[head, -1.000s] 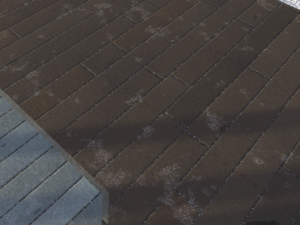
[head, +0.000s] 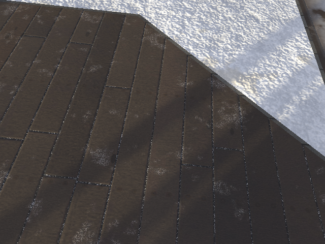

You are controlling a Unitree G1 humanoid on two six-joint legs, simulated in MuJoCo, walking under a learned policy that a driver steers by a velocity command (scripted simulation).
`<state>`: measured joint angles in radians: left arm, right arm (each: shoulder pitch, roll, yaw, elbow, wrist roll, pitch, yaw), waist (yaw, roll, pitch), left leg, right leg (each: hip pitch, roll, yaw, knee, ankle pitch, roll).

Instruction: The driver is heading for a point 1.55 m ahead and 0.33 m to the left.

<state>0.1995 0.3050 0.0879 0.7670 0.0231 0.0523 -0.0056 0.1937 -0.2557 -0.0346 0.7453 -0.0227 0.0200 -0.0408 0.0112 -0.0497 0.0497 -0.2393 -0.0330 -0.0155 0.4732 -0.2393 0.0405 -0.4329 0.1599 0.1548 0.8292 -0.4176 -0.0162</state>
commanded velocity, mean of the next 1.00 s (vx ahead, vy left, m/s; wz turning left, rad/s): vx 0.39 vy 0.00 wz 0.33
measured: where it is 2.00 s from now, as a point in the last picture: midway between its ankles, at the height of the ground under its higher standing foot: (102, 155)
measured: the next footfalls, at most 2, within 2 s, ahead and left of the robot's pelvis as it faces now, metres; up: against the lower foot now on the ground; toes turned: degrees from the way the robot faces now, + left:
right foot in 0.32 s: +0.09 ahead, -0.11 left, +0.00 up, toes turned +4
left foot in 0.76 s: +0.37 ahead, +0.17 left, +0.00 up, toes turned +23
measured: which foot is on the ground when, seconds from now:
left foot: down 0.00-0.32, up 0.34-0.74, down 0.76-1.00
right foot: up 0.00-0.30, down 0.32-0.78, up 0.80-1.00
